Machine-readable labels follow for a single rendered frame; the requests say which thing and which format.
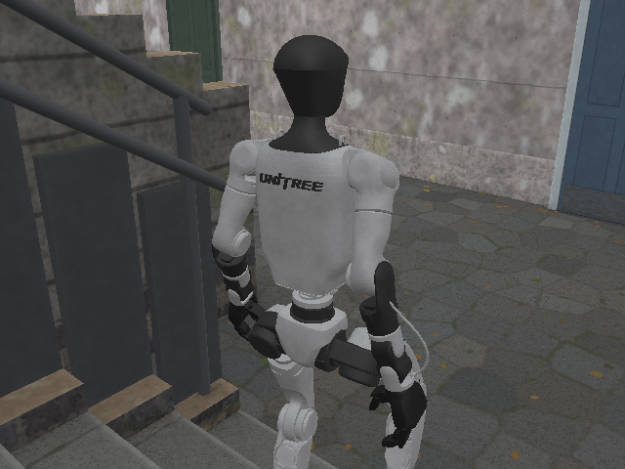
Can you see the humanoid robot torso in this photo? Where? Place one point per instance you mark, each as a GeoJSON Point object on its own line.
{"type": "Point", "coordinates": [306, 216]}

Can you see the robot right upper arm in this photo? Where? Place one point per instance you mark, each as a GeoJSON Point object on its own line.
{"type": "Point", "coordinates": [375, 180]}

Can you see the robot left upper arm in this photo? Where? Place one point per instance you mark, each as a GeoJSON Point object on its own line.
{"type": "Point", "coordinates": [230, 237]}

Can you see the right robot hand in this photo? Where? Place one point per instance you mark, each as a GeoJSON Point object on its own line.
{"type": "Point", "coordinates": [407, 408]}

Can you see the left robot thigh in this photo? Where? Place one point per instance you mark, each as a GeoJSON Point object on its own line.
{"type": "Point", "coordinates": [295, 380]}

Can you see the robot right forearm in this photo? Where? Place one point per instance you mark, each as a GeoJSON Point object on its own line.
{"type": "Point", "coordinates": [387, 343]}

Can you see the left robot hand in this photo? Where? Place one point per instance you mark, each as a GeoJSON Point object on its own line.
{"type": "Point", "coordinates": [237, 315]}

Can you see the robot left forearm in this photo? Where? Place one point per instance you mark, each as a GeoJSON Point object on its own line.
{"type": "Point", "coordinates": [236, 276]}

